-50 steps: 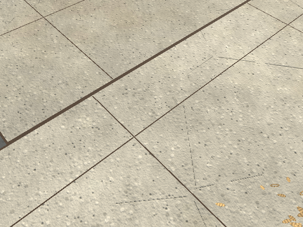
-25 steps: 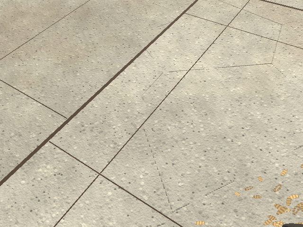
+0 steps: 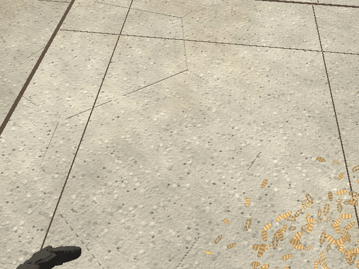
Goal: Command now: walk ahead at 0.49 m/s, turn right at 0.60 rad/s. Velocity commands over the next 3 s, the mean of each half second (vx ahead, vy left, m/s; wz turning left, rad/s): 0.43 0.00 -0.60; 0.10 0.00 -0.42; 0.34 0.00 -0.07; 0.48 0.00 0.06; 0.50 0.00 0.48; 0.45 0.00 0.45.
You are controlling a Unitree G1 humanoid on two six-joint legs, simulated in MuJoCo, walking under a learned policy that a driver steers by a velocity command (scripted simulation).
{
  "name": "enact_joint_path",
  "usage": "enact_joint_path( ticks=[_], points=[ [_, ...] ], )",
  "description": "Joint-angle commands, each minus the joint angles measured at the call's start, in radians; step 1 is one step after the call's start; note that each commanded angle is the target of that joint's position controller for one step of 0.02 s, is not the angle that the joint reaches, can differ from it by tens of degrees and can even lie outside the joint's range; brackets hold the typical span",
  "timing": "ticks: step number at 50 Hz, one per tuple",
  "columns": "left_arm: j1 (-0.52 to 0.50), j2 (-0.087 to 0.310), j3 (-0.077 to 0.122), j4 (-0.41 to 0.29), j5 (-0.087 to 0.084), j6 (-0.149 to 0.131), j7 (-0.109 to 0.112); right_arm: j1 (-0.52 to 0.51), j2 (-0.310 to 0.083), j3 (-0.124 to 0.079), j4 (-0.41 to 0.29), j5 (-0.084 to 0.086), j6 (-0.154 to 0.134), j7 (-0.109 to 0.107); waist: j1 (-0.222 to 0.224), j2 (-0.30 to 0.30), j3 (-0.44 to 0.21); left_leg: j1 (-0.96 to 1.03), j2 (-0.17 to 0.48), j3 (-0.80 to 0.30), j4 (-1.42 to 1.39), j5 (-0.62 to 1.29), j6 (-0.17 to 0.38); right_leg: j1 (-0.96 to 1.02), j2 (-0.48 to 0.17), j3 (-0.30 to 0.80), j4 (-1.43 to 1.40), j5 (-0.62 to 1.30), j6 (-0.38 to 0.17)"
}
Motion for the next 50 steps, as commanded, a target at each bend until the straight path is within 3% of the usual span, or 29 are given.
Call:
enact_joint_path(
  ticks=[1,3,4,5,6,7,8,9,11,12,17,21,24,26,27,28,29,30,31,32,34,37,41,44,46,47,48,49,50],
  points=[
    [-0.066,0.078,0.026,-0.097,0.002,-0.015,-0.016,-0.040,-0.214,-0.048,-0.058,0.014,0.002,-0.008,0.065,0.128,0.007,-0.025,0.262,-0.030,0.057,0.903,0.133,0.121,0.070,-0.079,-0.066,-0.064,-0.058],
    [0.133,0.153,0.068,-0.054,0.002,-0.005,-0.010,-0.046,-0.236,-0.054,-0.064,0.019,0.018,-0.017,0.190,0.136,-0.120,-0.057,0.248,0.006,0.352,1.130,0.107,0.405,0.145,-0.109,-0.108,-0.092,-0.122],
    [0.305,0.204,0.099,-0.011,-0.002,0.007,0.008,-0.046,-0.213,-0.043,-0.077,0.015,0.015,-0.021,0.281,0.094,-0.198,-0.234,0.214,0.015,0.605,0.992,0.074,0.687,0.139,-0.048,-0.149,-0.061,-0.162],
    [0.330,0.316,0.116,-0.001,-0.010,0.011,0.026,0.059,-0.063,0.004,-0.128,-0.040,0.001,-0.007,0.180,-0.197,-0.298,-0.668,0.070,-0.007,0.988,0.007,0.020,1.080,-0.134,0.417,-0.137,-0.089,-0.299],
    [0.347,0.288,0.102,-0.041,-0.007,-0.007,0.021,0.018,-0.096,0.015,-0.159,-0.019,-0.036,0.007,0.206,-0.174,-0.505,-0.823,-0.042,-0.245,1.192,-0.245,0.011,1.175,-0.277,0.876,-0.332,-0.322,-0.433],
    [0.323,0.221,0.082,-0.028,0.007,-0.022,0.015,-0.115,-0.177,-0.010,-0.189,0.024,-0.056,0.015,0.244,-0.068,-0.375,-0.911,0.017,-0.301,1.193,-0.139,0.027,1.086,-0.238,0.757,-0.393,-0.329,-0.358],
    [0.271,0.201,0.075,-0.018,0.006,-0.032,0.015,-0.158,-0.162,-0.002,-0.212,0.031,-0.068,0.014,0.206,-0.022,-0.235,-0.912,0.054,-0.285,1.110,-0.048,0.040,0.927,-0.199,0.630,-0.408,-0.265,-0.323],
    [0.201,0.175,0.065,-0.024,0.007,-0.036,0.016,-0.158,-0.150,0.000,-0.201,0.010,-0.071,0.007,0.155,0.047,-0.157,-0.858,0.090,-0.282,1.025,0.004,0.033,0.771,-0.157,0.531,-0.414,-0.148,-0.296],
    [0.123,0.147,0.052,-0.040,0.027,-0.039,0.022,-0.118,-0.159,-0.008,-0.186,-0.012,-0.051,0.007,0.089,0.007,-0.108,-0.737,0.121,-0.287,0.940,0.056,0.014,0.589,-0.103,0.428,-0.453,0.003,-0.286],
    [0.113,0.146,0.052,-0.032,0.024,-0.042,0.026,-0.107,-0.149,-0.006,-0.182,-0.018,-0.041,0.007,0.077,0.003,-0.099,-0.719,0.123,-0.276,0.904,0.066,-0.003,0.545,-0.095,0.403,-0.469,0.048,-0.291],
    [0.151,0.181,0.061,0.021,0.016,-0.034,0.058,-0.261,-0.083,0.016,-0.226,-0.036,-0.022,0.005,0.111,-0.006,-0.023,-0.671,0.067,-0.225,0.580,0.302,-0.062,0.376,-0.002,0.241,-0.449,0.221,-0.241],
    [0.229,0.200,0.071,0.069,0.004,-0.005,0.073,-0.369,-0.077,0.017,-0.256,-0.021,-0.030,0.020,0.162,-0.039,-0.066,-0.529,-0.032,-0.220,0.357,0.486,-0.049,0.379,0.022,0.264,-0.364,0.198,-0.166],
    [0.214,0.175,0.068,0.071,0.003,0.010,0.084,-0.341,-0.125,-0.006,-0.255,-0.018,-0.029,0.024,0.130,-0.076,-0.089,-0.518,-0.031,-0.279,0.283,0.394,-0.015,0.492,-0.008,0.376,-0.236,0.161,-0.137],
    [0.163,0.146,0.061,0.052,0.002,0.017,0.088,-0.249,-0.137,-0.019,-0.233,-0.029,-0.036,0.018,0.074,-0.083,-0.124,-0.404,-0.007,-0.262,0.199,0.456,0.025,0.507,0.032,0.390,-0.099,0.145,-0.092],
    [0.182,0.090,0.043,0.033,0.014,0.015,0.085,-0.184,-0.179,-0.027,-0.236,-0.047,-0.039,0.010,0.061,0.004,-0.233,-0.200,0.122,-0.349,0.222,0.704,0.080,0.438,0.100,0.336,0.099,-0.019,-0.047],
    [0.390,0.020,0.024,0.060,0.024,0.016,0.080,-0.164,-0.202,-0.024,-0.249,-0.066,-0.025,0.003,0.145,0.257,-0.357,0.107,0.395,-0.618,0.288,1.081,0.242,0.196,0.226,0.250,0.396,-0.719,0.024],
    [0.474,0.129,0.035,0.067,0.002,0.018,0.075,-0.134,-0.196,-0.035,-0.235,-0.033,-0.001,0.012,0.145,0.333,-0.454,0.143,0.495,-0.863,0.221,0.766,0.328,0.089,0.174,0.210,0.564,-0.701,0.052],
    [0.373,0.198,0.059,0.077,-0.009,0.035,0.081,-0.182,-0.132,-0.020,-0.264,-0.026,0.013,0.007,0.111,0.203,-0.345,0.053,0.420,-0.769,0.173,0.539,0.294,0.043,0.126,0.196,0.639,-0.599,0.086],
    [0.278,0.217,0.067,0.059,-0.008,0.055,0.089,-0.226,-0.093,-0.007,-0.269,-0.028,0.028,0.001,0.097,0.141,-0.253,-0.052,0.362,-0.637,0.149,0.412,0.252,0.023,0.101,0.151,0.637,-0.522,0.102],
    [0.237,0.213,0.070,0.050,-0.004,0.076,0.097,-0.266,-0.075,0.003,-0.273,-0.030,0.040,-0.004,0.102,0.124,-0.186,-0.162,0.314,-0.547,0.120,0.355,0.236,0.044,0.077,0.134,0.623,-0.485,0.114],
    [0.231,0.156,0.060,0.034,-0.002,0.094,0.099,-0.303,-0.099,-0.004,-0.257,-0.042,0.048,-0.012,0.128,0.176,-0.106,-0.335,0.240,-0.398,0.056,0.326,0.223,0.137,0.054,0.083,0.529,-0.435,0.114],
    [0.218,0.095,0.041,0.030,0.016,0.085,0.100,-0.278,-0.103,-0.011,-0.226,-0.038,0.045,-0.012,0.118,0.175,-0.143,-0.313,0.247,-0.335,0.051,0.467,0.268,0.202,0.054,0.058,0.378,-0.434,0.106],
    [0.170,0.083,0.025,0.025,0.023,0.079,0.083,-0.295,-0.132,-0.020,-0.205,-0.017,0.059,-0.006,0.104,0.170,-0.168,-0.315,0.272,-0.304,0.042,0.421,0.284,0.316,0.039,0.042,0.158,-0.356,0.077],
    [0.161,0.091,0.025,0.033,0.024,0.079,0.068,-0.287,-0.142,-0.019,-0.182,-0.003,0.069,0.002,0.106,0.174,-0.144,-0.332,0.265,-0.302,0.052,0.270,0.266,0.399,0.056,0.016,-0.016,-0.297,0.048],
    [0.193,0.088,0.026,0.055,0.031,0.076,0.060,-0.284,-0.120,-0.007,-0.160,0.010,0.073,0.005,0.138,0.161,-0.130,-0.397,0.235,-0.274,0.105,0.211,0.210,0.536,0.077,-0.006,-0.224,-0.179,0.007],
    [0.188,0.112,0.029,0.048,0.038,0.076,0.061,-0.235,-0.087,0.005,-0.137,0.008,0.069,0.011,0.135,0.121,-0.124,-0.455,0.202,-0.248,0.144,0.149,0.136,0.613,0.036,0.058,-0.309,-0.106,-0.028],
    [0.187,0.185,0.038,0.030,0.048,0.077,0.072,-0.207,-0.025,0.026,-0.146,-0.026,0.062,0.022,0.093,-0.091,-0.158,-0.531,0.106,-0.139,0.346,-0.001,0.040,0.681,-0.165,0.302,-0.369,0.048,-0.093],
    [0.130,0.180,0.033,0.035,0.056,0.071,0.068,-0.236,-0.032,0.023,-0.162,-0.028,0.060,0.015,0.096,-0.215,-0.121,-0.522,0.032,-0.127,0.385,-0.129,-0.003,0.486,-0.242,0.386,-0.427,-0.202,-0.216],
    [0.109,0.167,0.034,0.026,0.053,0.056,0.064,-0.286,-0.099,0.008,-0.164,-0.022,0.062,0.011,0.138,-0.169,-0.065,-0.544,0.030,-0.146,0.495,-0.110,-0.015,0.468,-0.197,0.384,-0.489,-0.452,-0.220]
  ],
)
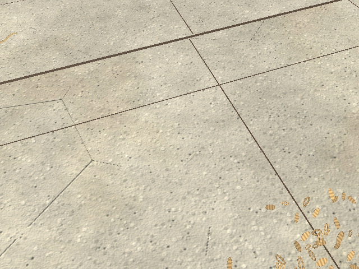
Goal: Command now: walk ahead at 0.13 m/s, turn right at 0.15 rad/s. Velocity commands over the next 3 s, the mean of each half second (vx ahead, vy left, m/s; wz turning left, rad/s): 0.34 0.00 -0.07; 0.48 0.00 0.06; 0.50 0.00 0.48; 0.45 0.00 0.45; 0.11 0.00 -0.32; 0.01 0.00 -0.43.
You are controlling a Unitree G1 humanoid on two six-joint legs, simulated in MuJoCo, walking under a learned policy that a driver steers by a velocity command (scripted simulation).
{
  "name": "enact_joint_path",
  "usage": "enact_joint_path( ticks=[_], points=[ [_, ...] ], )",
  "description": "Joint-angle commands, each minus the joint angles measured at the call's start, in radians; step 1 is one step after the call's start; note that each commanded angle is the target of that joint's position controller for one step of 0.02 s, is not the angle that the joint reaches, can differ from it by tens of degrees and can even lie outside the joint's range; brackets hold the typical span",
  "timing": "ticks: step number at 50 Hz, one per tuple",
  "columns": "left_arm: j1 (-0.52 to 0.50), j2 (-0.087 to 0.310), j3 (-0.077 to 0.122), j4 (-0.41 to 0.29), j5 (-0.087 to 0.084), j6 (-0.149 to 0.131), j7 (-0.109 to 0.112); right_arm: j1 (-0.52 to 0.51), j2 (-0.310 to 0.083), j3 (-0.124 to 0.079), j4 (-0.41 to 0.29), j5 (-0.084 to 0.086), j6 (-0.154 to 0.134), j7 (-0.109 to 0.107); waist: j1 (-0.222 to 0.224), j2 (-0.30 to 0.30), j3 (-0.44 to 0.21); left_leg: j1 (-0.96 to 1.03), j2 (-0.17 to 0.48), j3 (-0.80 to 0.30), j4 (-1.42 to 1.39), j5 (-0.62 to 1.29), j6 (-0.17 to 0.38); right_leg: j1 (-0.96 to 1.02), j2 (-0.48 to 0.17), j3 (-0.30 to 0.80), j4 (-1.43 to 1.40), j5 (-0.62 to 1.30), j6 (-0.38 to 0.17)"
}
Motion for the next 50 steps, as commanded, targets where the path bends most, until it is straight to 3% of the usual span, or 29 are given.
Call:
enact_joint_path(
  ticks=[1,2,3,6,9,12,14,16,17,18,19,20,23,27,31,35,38,40,41,42,43,44,45,46,47,49,50],
  points=[
    [0.046,0.202,0.056,-0.038,0.007,-0.038,0.001,-0.091,-0.133,-0.032,-0.089,0.007,-0.020,0.001,0.081,-0.249,-0.035,-0.193,-0.023,-0.041,0.244,-0.156,-0.022,0.090,-0.268,0.374,-0.370,-0.340,-0.211],
    [0.061,0.209,0.058,-0.025,-0.003,-0.050,0.003,-0.072,-0.150,-0.046,-0.073,0.015,-0.020,-0.003,0.081,-0.235,-0.012,-0.271,-0.009,-0.063,0.322,-0.159,-0.019,0.133,-0.269,0.389,-0.378,-0.357,-0.207],
    [0.069,0.192,0.053,-0.013,-0.015,-0.061,0.006,-0.057,-0.156,-0.053,-0.069,0.016,-0.022,-0.002,0.079,-0.220,0.007,-0.333,0.011,-0.090,0.352,-0.125,-0.015,0.176,-0.272,0.392,-0.379,-0.333,-0.205],
    [0.081,0.153,0.044,0.000,-0.021,-0.081,0.013,-0.066,-0.097,-0.041,-0.058,0.023,-0.054,0.014,0.076,-0.162,-0.007,-0.345,0.023,-0.086,0.290,-0.013,0.000,0.234,-0.238,0.316,-0.380,-0.199,-0.188],
    [0.074,0.173,0.054,0.006,-0.024,-0.090,0.007,-0.092,-0.060,-0.023,-0.056,0.019,-0.074,0.027,0.086,-0.165,-0.026,-0.203,0.006,-0.052,0.123,0.040,0.000,0.177,-0.207,0.235,-0.378,-0.114,-0.183],
    [0.099,0.199,0.065,0.025,-0.035,-0.093,-0.006,-0.094,-0.078,-0.019,-0.058,0.027,-0.078,0.035,0.087,-0.166,-0.017,-0.091,-0.009,-0.038,0.025,0.044,0.012,0.110,-0.223,0.236,-0.365,-0.141,-0.196],
    [0.082,0.196,0.064,0.033,-0.043,-0.091,-0.012,-0.029,-0.089,-0.022,-0.036,0.030,-0.082,0.036,0.040,-0.144,-0.020,0.043,-0.020,-0.029,-0.053,0.115,0.035,0.035,-0.220,0.228,-0.327,-0.164,-0.180],
    [0.079,0.143,0.047,0.042,-0.033,-0.090,-0.015,0.121,-0.111,-0.034,0.021,0.031,-0.083,0.025,-0.029,-0.112,-0.053,0.253,-0.029,-0.035,-0.088,0.098,0.053,-0.077,-0.168,0.183,-0.206,-0.173,-0.137],
    [0.066,0.076,0.026,0.034,-0.021,-0.094,-0.018,0.221,-0.158,-0.045,0.040,0.028,-0.086,0.015,-0.068,0.008,-0.081,0.377,0.098,-0.211,-0.170,0.017,0.092,-0.179,-0.086,0.089,0.036,-0.156,-0.080],
    [0.065,0.040,0.016,-0.025,-0.021,-0.114,-0.014,0.281,-0.294,-0.074,0.041,0.016,-0.083,0.015,-0.068,0.282,-0.118,0.500,0.321,-0.623,-0.332,-0.258,0.236,-0.434,0.029,-0.038,0.368,-0.261,-0.010],
    [0.041,0.132,0.040,-0.029,-0.041,-0.129,-0.007,0.271,-0.240,-0.060,0.035,0.007,-0.091,0.021,-0.080,0.195,-0.089,0.458,0.366,-0.788,-0.408,-0.446,0.302,-0.530,0.002,0.057,0.551,-0.309,-0.005],
    [0.034,0.167,0.053,-0.026,-0.056,-0.136,-0.009,0.214,-0.187,-0.042,0.023,0.009,-0.099,0.020,-0.050,0.151,-0.015,0.422,0.338,-0.707,-0.406,-0.435,0.276,-0.592,-0.047,0.073,0.605,-0.214,-0.022],
    [0.025,0.133,0.053,-0.001,-0.030,-0.140,-0.013,0.137,-0.122,-0.022,0.001,-0.001,-0.104,0.018,-0.008,0.081,0.013,0.334,0.218,-0.454,-0.418,-0.113,0.210,-0.546,-0.114,0.054,0.538,0.000,-0.022],
    [-0.015,0.087,0.044,-0.009,-0.023,-0.132,-0.016,0.172,-0.123,-0.022,0.014,0.006,-0.104,0.007,-0.009,0.051,-0.002,0.316,0.166,-0.287,-0.448,0.225,0.213,-0.518,-0.110,0.012,0.404,0.157,0.024],
    [-0.138,0.041,0.022,-0.047,-0.029,-0.142,-0.029,0.218,-0.135,-0.023,0.037,0.013,-0.093,-0.008,-0.042,0.049,0.017,0.281,0.132,-0.178,-0.460,0.349,0.194,-0.434,-0.084,-0.023,0.149,0.318,0.040],
    [-0.250,0.037,0.015,-0.081,-0.039,-0.152,-0.056,0.287,-0.144,-0.027,0.070,0.021,-0.080,-0.012,-0.070,0.036,0.056,0.329,0.169,-0.167,-0.450,0.356,0.199,-0.396,-0.056,-0.035,0.011,0.368,0.022],
    [-0.274,0.059,0.020,-0.097,-0.040,-0.158,-0.072,0.297,-0.157,-0.035,0.084,0.026,-0.067,-0.016,-0.043,0.046,0.053,0.425,0.212,-0.169,-0.389,0.486,0.184,-0.379,-0.040,-0.028,-0.043,0.289,-0.020],
    [-0.191,0.103,0.039,-0.077,-0.034,-0.156,-0.070,0.282,-0.182,-0.045,0.082,0.024,-0.059,-0.021,0.017,0.077,-0.025,0.466,0.210,-0.154,-0.262,0.804,0.165,-0.229,0.008,-0.061,-0.046,0.209,-0.058],
    [-0.054,0.142,0.060,-0.038,-0.034,-0.153,-0.062,0.265,-0.181,-0.043,0.078,0.021,-0.051,-0.023,0.096,0.076,-0.116,0.441,0.177,-0.122,-0.099,0.946,0.144,-0.040,0.036,-0.087,-0.069,0.219,-0.090],
    [0.119,0.186,0.079,0.003,-0.028,-0.149,-0.048,0.263,-0.158,-0.031,0.062,0.012,-0.050,-0.025,0.173,0.060,-0.241,0.262,0.140,-0.116,0.132,0.827,0.115,0.277,-0.044,-0.008,-0.031,0.234,-0.137],
    [0.238,0.288,0.103,0.022,-0.005,-0.144,-0.040,0.375,-0.033,0.006,0.031,0.002,-0.067,-0.015,0.143,-0.162,-0.421,-0.169,-0.018,-0.074,0.550,0.331,0.046,0.722,-0.335,0.433,-0.025,0.083,-0.285],
    [0.257,0.208,0.082,0.031,-0.017,-0.142,-0.039,0.375,-0.043,0.009,0.054,0.018,-0.088,-0.010,0.155,-0.245,-0.511,-0.306,-0.092,-0.214,0.719,-0.245,0.042,0.748,-0.425,0.716,-0.189,-0.052,-0.318],
    [0.189,0.155,0.063,0.033,-0.023,-0.141,-0.033,0.258,-0.147,-0.025,0.018,0.053,-0.099,-0.006,0.158,-0.179,-0.316,-0.390,-0.028,-0.233,0.769,-0.200,0.052,0.597,-0.383,0.568,-0.230,-0.101,-0.255],
    [0.116,0.132,0.054,0.032,-0.025,-0.141,-0.030,0.185,-0.150,-0.027,-0.007,0.060,-0.103,-0.007,0.127,-0.130,-0.191,-0.386,0.023,-0.195,0.726,-0.106,0.056,0.430,-0.346,0.418,-0.264,-0.044,-0.222],
    [0.061,0.103,0.046,0.039,-0.020,-0.146,-0.033,0.152,-0.132,-0.028,-0.011,0.045,-0.099,-0.011,0.092,-0.082,-0.112,-0.354,0.056,-0.183,0.666,-0.041,0.050,0.291,-0.303,0.320,-0.309,0.027,-0.203],
    [-0.006,0.072,0.043,0.048,-0.007,-0.166,-0.037,0.214,-0.094,-0.032,0.014,0.038,-0.068,-0.013,0.024,-0.132,-0.071,-0.235,0.099,-0.193,0.611,0.038,0.036,0.133,-0.247,0.181,-0.382,0.097,-0.182],
    [-0.018,0.070,0.045,0.059,-0.007,-0.174,-0.039,0.234,-0.068,-0.030,0.023,0.039,-0.054,-0.014,0.010,-0.125,-0.059,-0.214,0.101,-0.188,0.606,0.050,0.027,0.089,-0.242,0.135,-0.408,0.132,-0.188]
  ],
)
Over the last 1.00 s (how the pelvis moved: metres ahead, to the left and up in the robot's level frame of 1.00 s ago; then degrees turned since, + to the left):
0.38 -0.05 0.00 -30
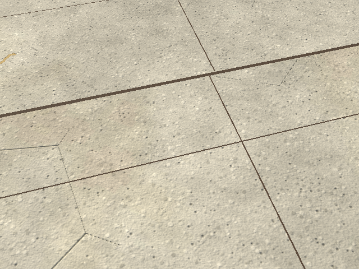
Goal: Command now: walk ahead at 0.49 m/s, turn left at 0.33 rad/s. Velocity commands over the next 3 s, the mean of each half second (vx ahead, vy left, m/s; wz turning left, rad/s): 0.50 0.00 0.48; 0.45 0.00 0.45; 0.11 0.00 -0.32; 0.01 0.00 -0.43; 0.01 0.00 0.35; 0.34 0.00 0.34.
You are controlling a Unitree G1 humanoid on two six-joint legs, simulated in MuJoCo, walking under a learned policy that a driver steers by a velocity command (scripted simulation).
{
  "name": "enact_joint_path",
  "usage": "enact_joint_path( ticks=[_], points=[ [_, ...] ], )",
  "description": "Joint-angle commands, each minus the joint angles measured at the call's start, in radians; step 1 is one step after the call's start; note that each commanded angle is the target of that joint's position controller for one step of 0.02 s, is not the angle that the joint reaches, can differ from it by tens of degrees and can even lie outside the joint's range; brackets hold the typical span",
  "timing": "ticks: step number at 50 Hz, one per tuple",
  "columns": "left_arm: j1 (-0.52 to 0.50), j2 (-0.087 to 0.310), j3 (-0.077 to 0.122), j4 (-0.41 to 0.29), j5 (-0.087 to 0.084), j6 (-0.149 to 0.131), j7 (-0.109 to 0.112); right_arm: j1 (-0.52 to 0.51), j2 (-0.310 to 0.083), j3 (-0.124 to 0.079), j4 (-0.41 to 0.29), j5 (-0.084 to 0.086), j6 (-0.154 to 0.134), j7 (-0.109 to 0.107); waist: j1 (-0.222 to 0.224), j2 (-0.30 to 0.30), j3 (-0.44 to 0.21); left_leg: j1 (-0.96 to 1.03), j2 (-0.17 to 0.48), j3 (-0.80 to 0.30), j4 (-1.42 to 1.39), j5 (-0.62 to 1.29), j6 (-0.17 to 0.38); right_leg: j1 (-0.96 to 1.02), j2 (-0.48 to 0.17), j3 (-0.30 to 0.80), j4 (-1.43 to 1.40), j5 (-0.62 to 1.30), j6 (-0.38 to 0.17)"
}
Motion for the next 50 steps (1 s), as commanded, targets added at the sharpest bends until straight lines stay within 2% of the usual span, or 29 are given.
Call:
enact_joint_path(
  ticks=[1,4,8,13,16,17,18,19,20,21,22,23,24,25,26,28,33,36,39,41,42,43,44,45,46,47,48,49,50],
  points=[
    [-0.017,0.092,0.029,-0.023,0.006,-0.036,0.000,0.067,-0.050,-0.024,-0.045,0.000,0.021,-0.006,-0.016,-0.130,-0.038,-0.113,0.081,-0.053,0.003,0.080,-0.020,0.072,-0.279,0.215,-0.302,0.054,-0.151],
    [-0.007,0.117,0.038,0.009,0.013,-0.043,0.008,-0.008,-0.052,-0.029,-0.079,-0.009,0.029,-0.011,-0.009,-0.106,0.005,-0.197,0.080,-0.073,-0.110,0.219,-0.038,0.078,-0.268,0.110,-0.327,0.132,-0.148],
    [0.019,0.151,0.042,0.032,0.007,-0.032,0.025,-0.139,-0.024,-0.016,-0.119,-0.013,0.008,0.018,0.040,-0.075,0.026,-0.173,0.059,0.006,-0.377,0.422,-0.030,0.128,-0.240,-0.017,-0.331,0.193,-0.117],
    [0.114,0.194,0.057,0.077,-0.015,0.009,0.033,-0.287,-0.019,-0.008,-0.205,-0.013,0.007,0.051,0.095,-0.056,0.061,-0.267,0.043,0.062,-0.521,0.346,0.012,0.350,-0.313,-0.056,-0.260,0.284,-0.105],
    [0.094,0.230,0.068,0.073,-0.026,0.036,0.041,-0.259,-0.055,-0.026,-0.236,-0.013,0.014,0.063,0.046,-0.100,0.002,-0.164,-0.028,0.137,-0.537,0.193,0.062,0.422,-0.325,-0.094,-0.104,0.673,-0.071],
    [0.083,0.242,0.072,0.068,-0.029,0.044,0.044,-0.186,-0.084,-0.043,-0.227,-0.012,0.019,0.062,0.000,-0.118,-0.051,-0.059,-0.070,0.165,-0.531,0.144,0.086,0.420,-0.317,-0.107,0.016,0.825,-0.059],
    [0.067,0.242,0.070,0.063,-0.033,0.051,0.048,-0.049,-0.128,-0.070,-0.198,-0.009,0.022,0.055,-0.082,-0.109,-0.126,0.134,-0.116,0.177,-0.576,0.165,0.119,0.360,-0.287,-0.131,0.207,0.862,-0.034],
    [0.071,0.215,0.056,0.051,-0.022,0.046,0.051,0.124,-0.199,-0.106,-0.157,-0.007,0.031,0.037,-0.163,-0.046,-0.219,0.441,-0.084,0.067,-0.614,0.196,0.167,0.152,-0.246,-0.135,0.486,0.655,0.009],
    [0.166,0.065,0.009,-0.004,0.016,0.022,0.036,0.117,-0.314,-0.126,-0.155,0.002,0.029,0.025,-0.050,0.230,-0.288,0.790,0.179,-0.483,-0.682,0.044,0.348,-0.326,-0.043,-0.089,0.857,-0.273,0.079],
    [0.099,0.119,0.010,-0.012,-0.010,-0.020,0.020,0.135,-0.247,-0.102,-0.197,-0.009,0.012,0.030,-0.099,0.134,-0.446,0.882,0.273,-0.805,-0.844,-0.074,0.420,-0.455,0.015,0.169,1.000,-0.453,0.073],
    [-0.006,0.179,0.026,-0.044,-0.050,-0.043,0.009,0.104,-0.185,-0.083,-0.190,-0.020,-0.001,0.033,-0.123,0.076,-0.316,0.811,0.249,-0.664,-0.875,-0.027,0.357,-0.545,-0.044,0.205,0.994,-0.364,0.047],
    [-0.030,0.166,0.018,-0.055,-0.046,-0.056,0.011,0.050,-0.161,-0.076,-0.193,-0.017,-0.009,0.033,-0.083,0.002,-0.214,0.670,0.207,-0.534,-0.872,0.060,0.318,-0.531,-0.089,0.196,0.907,-0.276,0.031],
    [-0.033,0.163,0.021,-0.047,-0.020,-0.059,0.019,-0.021,-0.132,-0.068,-0.205,-0.017,-0.011,0.032,-0.037,-0.047,-0.146,0.525,0.168,-0.436,-0.877,0.184,0.290,-0.474,-0.123,0.191,0.808,-0.225,0.035],
    [-0.014,0.173,0.029,-0.041,-0.005,-0.049,0.022,-0.063,-0.105,-0.057,-0.224,-0.030,-0.013,0.027,-0.002,-0.036,-0.122,0.426,0.143,-0.376,-0.900,0.289,0.283,-0.399,-0.145,0.196,0.759,-0.186,0.042],
    [0.001,0.173,0.031,-0.042,-0.001,-0.037,0.021,-0.079,-0.108,-0.056,-0.234,-0.035,-0.013,0.024,0.018,-0.014,-0.111,0.366,0.131,-0.358,-0.916,0.359,0.291,-0.354,-0.146,0.195,0.726,-0.175,0.057],
    [0.008,0.147,0.026,-0.043,0.009,-0.017,0.021,-0.076,-0.120,-0.060,-0.231,-0.024,-0.016,0.014,0.031,-0.025,-0.094,0.289,0.106,-0.284,-0.933,0.447,0.289,-0.329,-0.145,0.172,0.629,-0.143,0.093],
    [-0.173,0.088,-0.001,-0.094,0.007,-0.011,0.016,-0.016,-0.158,-0.073,-0.207,-0.013,-0.003,-0.013,-0.031,0.019,-0.049,0.183,0.009,-0.169,-0.927,0.344,0.208,-0.245,-0.073,0.138,0.237,0.191,0.133],
    [-0.241,0.108,0.004,-0.119,-0.010,-0.019,0.007,0.036,-0.161,-0.076,-0.184,-0.008,0.004,-0.014,-0.060,0.041,-0.043,0.203,0.029,-0.229,-0.899,0.245,0.184,-0.195,-0.042,0.154,0.132,0.253,0.126],
    [-0.223,0.146,0.019,-0.117,-0.012,-0.033,-0.004,0.051,-0.138,-0.072,-0.170,-0.009,0.009,-0.019,-0.045,0.068,-0.051,0.314,0.080,-0.304,-0.818,0.218,0.167,-0.189,-0.052,0.180,0.077,0.188,0.090],
    [-0.146,0.160,0.031,-0.097,-0.008,-0.043,-0.004,0.041,-0.125,-0.069,-0.165,-0.015,0.015,-0.018,-0.002,0.093,-0.062,0.344,0.084,-0.316,-0.748,0.305,0.147,-0.100,-0.047,0.150,0.043,0.128,0.049],
    [-0.059,0.184,0.046,-0.074,0.001,-0.047,0.000,0.040,-0.096,-0.058,-0.168,-0.019,0.015,-0.015,0.040,0.083,-0.118,0.335,0.035,-0.283,-0.636,0.399,0.121,0.037,-0.053,0.143,0.023,0.118,0.016],
    [0.065,0.233,0.057,-0.066,0.022,-0.051,0.006,0.040,-0.051,-0.038,-0.187,-0.034,0.015,-0.015,0.095,-0.001,-0.245,0.241,-0.029,-0.220,-0.375,0.312,0.076,0.263,-0.199,0.285,0.052,0.177,-0.048],
    [0.156,0.317,0.081,-0.026,0.033,-0.037,0.002,0.196,0.006,-0.021,-0.191,-0.009,0.007,-0.016,0.040,-0.330,-0.365,-0.108,-0.187,-0.105,-0.024,-0.137,-0.013,0.586,-0.408,0.717,-0.008,0.140,-0.234],
    [0.166,0.228,0.062,-0.022,-0.002,-0.033,-0.008,0.202,-0.077,-0.031,-0.169,-0.006,0.004,-0.022,0.060,-0.282,-0.342,-0.227,-0.159,-0.159,0.115,-0.284,-0.031,0.586,-0.445,0.857,-0.074,0.073,-0.247],
    [0.105,0.172,0.044,-0.038,-0.006,-0.029,-0.006,0.095,-0.133,-0.047,-0.175,-0.005,0.009,-0.025,0.079,-0.178,-0.226,-0.251,-0.129,-0.169,0.168,-0.221,-0.041,0.476,-0.412,0.701,-0.064,0.182,-0.213],
    [0.046,0.140,0.030,-0.050,0.006,-0.022,-0.007,0.019,-0.138,-0.048,-0.188,-0.019,0.015,-0.030,0.067,-0.095,-0.175,-0.217,-0.098,-0.134,0.151,-0.177,-0.050,0.366,-0.366,0.548,-0.050,0.363,-0.186],
    [0.010,0.122,0.020,-0.041,0.008,-0.018,-0.009,-0.031,-0.126,-0.048,-0.209,-0.037,0.018,-0.031,0.047,-0.087,-0.129,-0.194,-0.072,-0.109,0.092,-0.151,-0.058,0.267,-0.331,0.466,-0.049,0.543,-0.185],
    [-0.005,0.104,0.009,-0.032,0.009,-0.018,-0.009,-0.037,-0.107,-0.047,-0.218,-0.046,0.021,-0.027,0.016,-0.104,-0.127,-0.135,-0.031,-0.085,0.017,-0.129,-0.059,0.207,-0.290,0.402,-0.058,0.635,-0.171],
    [-0.017,0.090,0.003,-0.019,0.006,-0.016,-0.010,-0.026,-0.075,-0.039,-0.216,-0.045,0.025,-0.025,-0.002,-0.132,-0.124,-0.085,-0.023,-0.063,-0.072,-0.115,-0.067,0.169,-0.252,0.356,-0.071,0.684,-0.163]
  ],
)
Over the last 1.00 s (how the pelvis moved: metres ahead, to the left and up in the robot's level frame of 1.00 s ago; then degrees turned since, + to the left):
0.41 0.00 0.00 3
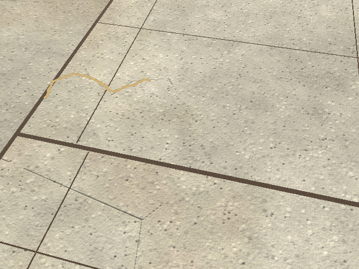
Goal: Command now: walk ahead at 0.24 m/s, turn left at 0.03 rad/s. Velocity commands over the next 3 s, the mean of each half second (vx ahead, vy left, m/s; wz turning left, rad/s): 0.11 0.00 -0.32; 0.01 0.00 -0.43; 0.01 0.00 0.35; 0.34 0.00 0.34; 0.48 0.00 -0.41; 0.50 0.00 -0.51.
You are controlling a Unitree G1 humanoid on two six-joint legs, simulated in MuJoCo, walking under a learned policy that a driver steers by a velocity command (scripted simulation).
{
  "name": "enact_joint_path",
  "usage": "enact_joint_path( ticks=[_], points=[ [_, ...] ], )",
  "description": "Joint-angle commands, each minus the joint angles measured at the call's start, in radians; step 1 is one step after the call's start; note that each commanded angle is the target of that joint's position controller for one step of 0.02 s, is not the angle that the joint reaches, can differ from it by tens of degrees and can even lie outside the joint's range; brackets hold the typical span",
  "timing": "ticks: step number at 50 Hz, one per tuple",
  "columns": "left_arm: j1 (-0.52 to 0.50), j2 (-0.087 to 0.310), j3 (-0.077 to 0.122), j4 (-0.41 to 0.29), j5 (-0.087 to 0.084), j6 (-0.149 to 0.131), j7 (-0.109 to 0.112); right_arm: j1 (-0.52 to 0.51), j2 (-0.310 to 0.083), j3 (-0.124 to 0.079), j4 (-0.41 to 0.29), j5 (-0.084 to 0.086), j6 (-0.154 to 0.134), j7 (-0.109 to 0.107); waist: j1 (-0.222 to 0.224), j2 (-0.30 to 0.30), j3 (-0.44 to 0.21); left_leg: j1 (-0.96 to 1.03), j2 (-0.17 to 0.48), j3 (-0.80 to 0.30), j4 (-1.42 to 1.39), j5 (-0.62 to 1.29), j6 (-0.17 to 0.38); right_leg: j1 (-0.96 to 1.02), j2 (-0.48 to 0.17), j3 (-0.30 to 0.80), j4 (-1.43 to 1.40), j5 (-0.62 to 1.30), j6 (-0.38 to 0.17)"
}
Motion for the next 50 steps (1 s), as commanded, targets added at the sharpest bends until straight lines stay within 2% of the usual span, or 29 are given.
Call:
enact_joint_path(
  ticks=[1,3,5,6,10,12,13,14,15,16,17,18,19,21,25,29,31,32,33,34,35,36,37,38,39,42,45,48,50],
  points=[
    [-0.005,0.084,0.008,-0.021,-0.004,-0.001,0.000,0.011,-0.046,-0.015,-0.083,-0.012,-0.007,-0.003,-0.031,-0.140,-0.120,-0.084,0.087,0.013,-0.172,0.036,-0.029,0.205,-0.233,0.230,-0.123,0.737,-0.185],
    [-0.013,0.142,0.024,-0.007,-0.009,0.012,0.010,-0.012,-0.018,-0.002,-0.088,-0.013,-0.004,-0.007,-0.031,-0.157,-0.149,0.002,0.070,0.046,-0.335,0.077,-0.049,0.176,-0.221,0.203,-0.120,0.801,-0.197],
    [-0.002,0.203,0.046,0.000,-0.020,0.034,0.019,-0.039,-0.040,-0.006,-0.086,-0.004,0.003,-0.013,-0.016,-0.159,-0.175,0.059,0.040,0.061,-0.423,0.175,-0.054,0.170,-0.222,0.210,-0.123,0.735,-0.196],
    [0.006,0.217,0.052,0.002,-0.027,0.044,0.023,-0.059,-0.057,-0.011,-0.089,-0.001,0.009,-0.016,-0.008,-0.156,-0.175,0.066,0.033,0.058,-0.447,0.206,-0.052,0.170,-0.226,0.224,-0.126,0.669,-0.193],
    [0.011,0.207,0.055,0.009,-0.046,0.077,0.036,-0.153,-0.069,-0.018,-0.120,0.000,0.024,-0.019,0.012,-0.157,-0.120,0.082,0.019,0.034,-0.557,0.219,-0.031,0.141,-0.218,0.308,-0.114,0.352,-0.172],
    [-0.020,0.192,0.053,0.001,-0.053,0.091,0.047,-0.131,-0.070,-0.024,-0.115,-0.001,0.012,-0.014,-0.023,-0.157,-0.101,0.170,0.014,0.039,-0.726,0.315,-0.006,0.112,-0.183,0.343,-0.071,0.225,-0.134],
    [-0.015,0.167,0.046,-0.003,-0.051,0.096,0.052,-0.110,-0.092,-0.032,-0.112,-0.006,0.003,-0.015,-0.032,-0.137,-0.107,0.257,0.059,0.018,-0.800,0.410,0.021,0.068,-0.149,0.342,-0.027,0.142,-0.093],
    [0.006,0.115,0.030,-0.017,-0.031,0.096,0.053,-0.074,-0.153,-0.046,-0.118,-0.023,0.001,-0.023,-0.025,-0.024,-0.160,0.380,0.231,-0.100,-0.788,0.572,0.085,-0.022,-0.094,0.285,0.112,-0.046,-0.041],
    [0.074,0.072,0.019,-0.027,-0.027,0.093,0.054,-0.089,-0.204,-0.059,-0.121,-0.038,0.013,-0.023,0.019,0.200,-0.160,0.423,0.409,-0.289,-0.811,0.755,0.234,-0.187,0.046,0.114,0.285,-0.399,0.020],
    [0.071,0.144,0.037,-0.026,-0.026,0.093,0.054,-0.068,-0.156,-0.051,-0.115,-0.039,0.012,-0.018,-0.016,0.216,-0.172,0.400,0.480,-0.369,-0.827,0.804,0.330,-0.235,0.015,0.080,0.520,-0.535,0.066],
    [0.086,0.195,0.059,-0.012,-0.033,0.101,0.052,-0.099,-0.108,-0.035,-0.122,-0.032,0.005,-0.016,-0.004,0.141,-0.152,0.383,0.435,-0.291,-0.817,0.802,0.315,-0.254,-0.012,0.103,0.643,-0.491,0.087],
    [0.100,0.195,0.067,0.007,-0.037,0.117,0.057,-0.150,-0.087,-0.029,-0.125,-0.024,0.002,-0.013,0.018,0.098,-0.130,0.361,0.372,-0.191,-0.805,0.773,0.267,-0.261,-0.030,0.103,0.686,-0.434,0.106],
    [0.101,0.188,0.069,0.008,-0.035,0.133,0.063,-0.185,-0.085,-0.029,-0.126,-0.015,0.000,-0.011,0.025,0.093,-0.114,0.340,0.342,-0.133,-0.808,0.742,0.239,-0.269,-0.043,0.099,0.684,-0.381,0.121],
    [0.068,0.143,0.058,-0.017,-0.035,0.149,0.060,-0.189,-0.102,-0.034,-0.109,-0.018,0.003,-0.011,0.018,0.098,-0.091,0.290,0.308,-0.049,-0.826,0.762,0.237,-0.239,-0.047,0.058,0.643,-0.308,0.144],
    [0.002,0.109,0.041,-0.078,-0.036,0.152,0.040,-0.184,-0.132,-0.050,-0.089,-0.017,0.016,-0.020,-0.010,0.133,-0.125,0.298,0.316,0.031,-0.832,0.727,0.248,-0.145,-0.071,0.010,0.435,-0.233,0.143],
    [-0.013,0.138,0.048,-0.113,-0.033,0.159,0.017,-0.172,-0.171,-0.063,-0.065,0.000,0.019,-0.011,-0.018,0.142,-0.134,0.303,0.355,0.050,-0.807,0.678,0.239,-0.046,-0.067,-0.035,0.271,-0.197,0.100],
    [0.021,0.141,0.056,-0.111,-0.032,0.165,0.008,-0.191,-0.178,-0.066,-0.056,0.019,0.018,-0.008,0.014,0.132,-0.125,0.275,0.352,0.077,-0.752,0.610,0.197,0.038,-0.051,-0.064,0.122,-0.104,0.058],
    [0.051,0.148,0.063,-0.101,-0.029,0.165,0.009,-0.176,-0.163,-0.064,-0.043,0.027,0.016,-0.007,0.027,0.114,-0.124,0.233,0.325,0.110,-0.693,0.533,0.152,0.120,-0.029,-0.066,0.027,-0.026,0.028],
    [0.083,0.190,0.078,-0.097,-0.027,0.165,0.019,-0.113,-0.129,-0.056,-0.016,0.016,0.014,-0.001,0.026,0.011,-0.128,0.133,0.275,0.180,-0.569,0.386,0.073,0.243,-0.062,0.018,-0.058,0.142,-0.015],
    [0.106,0.325,0.108,-0.118,-0.021,0.161,0.042,-0.108,-0.057,-0.030,-0.056,-0.042,0.013,0.005,-0.004,-0.335,-0.139,-0.152,0.133,0.274,-0.240,-0.106,-0.045,0.409,-0.348,0.402,-0.076,0.547,-0.155],
    [0.109,0.314,0.097,-0.140,0.016,0.140,0.031,-0.215,-0.088,-0.037,-0.089,-0.029,0.012,-0.006,0.072,-0.283,-0.170,-0.249,0.046,0.110,-0.046,-0.245,-0.058,0.334,-0.440,0.531,-0.109,0.567,-0.330],
    [0.086,0.284,0.088,-0.137,0.021,0.120,0.026,-0.237,-0.123,-0.049,-0.086,-0.006,0.016,-0.013,0.068,-0.186,-0.149,-0.256,0.068,0.056,0.022,-0.182,-0.046,0.300,-0.389,0.455,-0.125,0.478,-0.311],
    [0.037,0.255,0.082,-0.135,0.002,0.108,0.031,-0.220,-0.129,-0.054,-0.074,0.001,0.020,-0.020,0.036,-0.155,-0.120,-0.262,0.083,0.041,0.011,-0.092,-0.035,0.280,-0.328,0.385,-0.122,0.391,-0.252],
    [-0.004,0.221,0.072,-0.140,-0.018,0.109,0.038,-0.200,-0.130,-0.059,-0.054,-0.005,0.025,-0.029,0.018,-0.130,-0.110,-0.262,0.091,0.033,-0.016,-0.028,-0.038,0.270,-0.289,0.350,-0.120,0.326,-0.207],
    [-0.029,0.209,0.065,-0.145,-0.027,0.113,0.044,-0.185,-0.134,-0.062,-0.050,-0.011,0.027,-0.034,0.003,-0.147,-0.105,-0.232,0.087,0.033,-0.024,0.021,-0.046,0.236,-0.267,0.330,-0.122,0.326,-0.193],
    [-0.028,0.176,0.049,-0.149,-0.014,0.117,0.058,-0.137,-0.111,-0.058,-0.030,0.000,0.026,-0.025,-0.009,-0.158,-0.147,-0.167,0.065,0.049,-0.054,0.103,-0.062,0.236,-0.240,0.285,-0.123,0.353,-0.194],
    [-0.024,0.161,0.040,-0.136,-0.009,0.118,0.065,-0.153,-0.081,-0.043,-0.029,0.001,0.028,-0.020,0.004,-0.157,-0.145,-0.123,0.081,0.050,-0.212,0.132,-0.070,0.247,-0.235,0.274,-0.123,0.284,-0.188],
    [-0.047,0.118,0.018,-0.115,0.009,0.114,0.059,-0.150,-0.058,-0.026,-0.013,0.000,0.029,-0.005,0.018,-0.175,-0.126,0.037,0.111,0.064,-0.389,0.144,-0.065,0.164,-0.223,0.240,-0.140,0.164,-0.184],
    [-0.039,0.118,0.011,-0.087,0.017,0.111,0.048,-0.150,-0.070,-0.025,-0.007,0.005,0.028,0.003,0.029,-0.177,-0.094,0.114,0.104,0.083,-0.477,0.142,-0.056,0.122,-0.227,0.246,-0.153,0.083,-0.185]
  ],
)
Over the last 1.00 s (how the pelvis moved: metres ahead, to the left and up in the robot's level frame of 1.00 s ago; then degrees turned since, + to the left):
0.57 0.11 0.00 29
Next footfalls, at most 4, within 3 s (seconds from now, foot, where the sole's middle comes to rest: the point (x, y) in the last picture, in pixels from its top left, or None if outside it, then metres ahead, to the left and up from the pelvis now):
0.28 left None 0.18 0.12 -0.77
0.66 right None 0.10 -0.13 -0.77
1.08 left None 0.20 0.08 -0.77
1.66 left None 0.16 0.12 -0.77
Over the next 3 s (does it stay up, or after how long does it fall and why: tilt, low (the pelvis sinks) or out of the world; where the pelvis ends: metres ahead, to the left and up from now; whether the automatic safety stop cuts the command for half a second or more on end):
stays up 0.82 -0.07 0.00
